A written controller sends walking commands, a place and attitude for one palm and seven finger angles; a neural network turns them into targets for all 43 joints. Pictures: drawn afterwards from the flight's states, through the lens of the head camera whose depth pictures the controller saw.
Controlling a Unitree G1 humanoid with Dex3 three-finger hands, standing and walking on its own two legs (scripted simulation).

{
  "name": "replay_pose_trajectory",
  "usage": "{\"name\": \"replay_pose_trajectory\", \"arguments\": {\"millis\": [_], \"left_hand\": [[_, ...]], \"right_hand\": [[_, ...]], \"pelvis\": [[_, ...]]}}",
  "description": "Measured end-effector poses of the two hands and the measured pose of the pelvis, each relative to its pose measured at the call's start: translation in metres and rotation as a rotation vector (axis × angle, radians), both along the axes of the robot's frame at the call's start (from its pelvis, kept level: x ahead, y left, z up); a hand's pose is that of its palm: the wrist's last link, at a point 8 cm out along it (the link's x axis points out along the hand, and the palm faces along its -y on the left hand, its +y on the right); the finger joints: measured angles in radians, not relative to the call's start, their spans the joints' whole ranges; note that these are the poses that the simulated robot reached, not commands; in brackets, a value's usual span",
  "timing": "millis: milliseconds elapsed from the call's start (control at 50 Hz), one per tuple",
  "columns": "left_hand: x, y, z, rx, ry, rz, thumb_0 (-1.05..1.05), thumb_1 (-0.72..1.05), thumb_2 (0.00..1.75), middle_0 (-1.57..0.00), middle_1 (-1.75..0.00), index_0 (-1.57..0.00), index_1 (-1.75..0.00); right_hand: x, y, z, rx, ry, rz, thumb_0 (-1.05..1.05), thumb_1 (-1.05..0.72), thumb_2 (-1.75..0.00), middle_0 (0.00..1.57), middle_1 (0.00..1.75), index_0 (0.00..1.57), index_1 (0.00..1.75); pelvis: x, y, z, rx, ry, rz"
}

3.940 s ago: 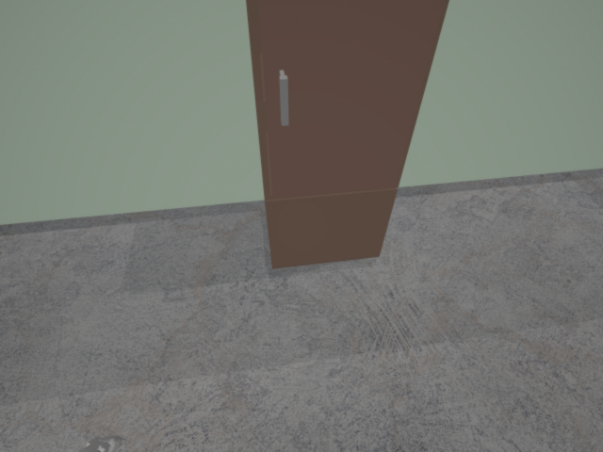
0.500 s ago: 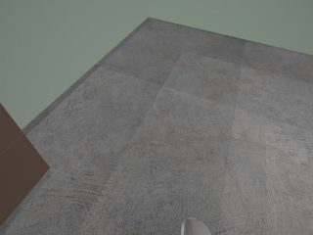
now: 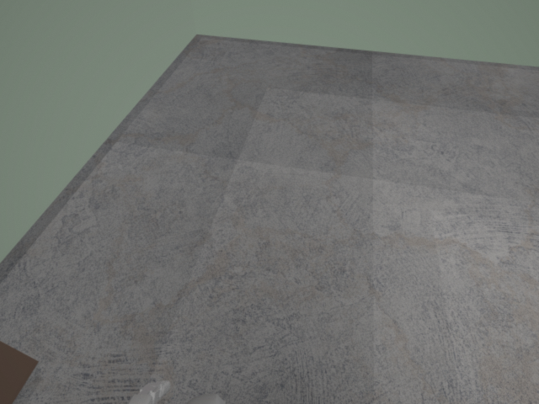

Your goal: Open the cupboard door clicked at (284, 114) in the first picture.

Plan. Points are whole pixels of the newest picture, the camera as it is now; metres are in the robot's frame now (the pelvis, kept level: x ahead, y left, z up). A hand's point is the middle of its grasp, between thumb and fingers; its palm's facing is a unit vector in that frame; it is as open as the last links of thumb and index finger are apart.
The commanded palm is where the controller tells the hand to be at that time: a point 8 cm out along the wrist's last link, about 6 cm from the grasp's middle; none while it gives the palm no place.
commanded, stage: turn to face it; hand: left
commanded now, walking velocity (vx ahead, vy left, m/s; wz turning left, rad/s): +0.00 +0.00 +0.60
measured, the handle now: out of the picture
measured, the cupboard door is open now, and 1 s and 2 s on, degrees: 0 0 0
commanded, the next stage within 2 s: none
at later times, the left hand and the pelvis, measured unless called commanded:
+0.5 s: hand out of the picture +0.01 +0.26 -0.16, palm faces +0.32 -0.91 -0.26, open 7.4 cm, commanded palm none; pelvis +0.01 +0.03 +0.01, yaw +15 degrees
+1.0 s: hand out of the picture -0.05 +0.17 -0.15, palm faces +0.57 -0.79 -0.24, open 7.4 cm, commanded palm none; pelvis -0.01 -0.03 +0.01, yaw +35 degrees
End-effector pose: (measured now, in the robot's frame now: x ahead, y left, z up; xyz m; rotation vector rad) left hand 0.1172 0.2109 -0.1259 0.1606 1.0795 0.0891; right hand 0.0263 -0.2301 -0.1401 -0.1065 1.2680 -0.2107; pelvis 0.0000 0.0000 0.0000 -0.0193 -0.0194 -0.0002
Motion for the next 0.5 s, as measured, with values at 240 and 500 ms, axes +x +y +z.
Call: {"name": "replay_pose_trajectory", "arguments": {"millis": [240, 500], "left_hand": [[-0.069, 0.066, -0.028, -0.025, 0.12, 0.232, 0.0, 0.9, 0.9, -0.21, -0.3, -0.2, -0.3], [-0.128, 0.094, 0.0, 0.054, 0.205, 0.383, 0.0, 0.91, 0.9, -0.2, -0.3, -0.2, -0.3]], "right_hand": [[0.069, 0.036, 0.017, -0.062, -0.041, 0.204, 0.0, -0.91, -0.9, 0.2, 0.3, 0.2, 0.3], [0.081, 0.038, 0.028, -0.054, 0.01, 0.3, 0.01, -0.9, -0.9, 0.2, 0.3, 0.2, 0.3]], "pelvis": [[0.012, 0.035, -0.005, -0.013, 0.009, 0.138], [0.011, 0.032, 0.013, -0.021, 0.028, 0.256]]}}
